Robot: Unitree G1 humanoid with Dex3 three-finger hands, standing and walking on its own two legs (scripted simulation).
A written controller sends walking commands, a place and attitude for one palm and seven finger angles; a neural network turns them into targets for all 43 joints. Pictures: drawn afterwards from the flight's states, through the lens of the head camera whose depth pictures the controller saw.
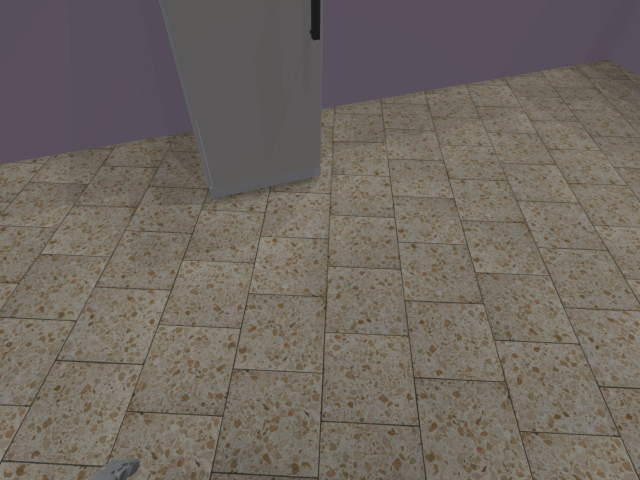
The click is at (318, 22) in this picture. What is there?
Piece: fridge door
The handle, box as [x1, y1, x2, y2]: [310, 0, 319, 39]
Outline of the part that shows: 311,0 310,33 313,39 319,39 319,0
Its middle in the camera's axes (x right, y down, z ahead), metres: -0.03 -0.88 +1.23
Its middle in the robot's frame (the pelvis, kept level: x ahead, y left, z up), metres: +1.52 +0.12 +0.16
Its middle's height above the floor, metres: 0.92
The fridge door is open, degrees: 0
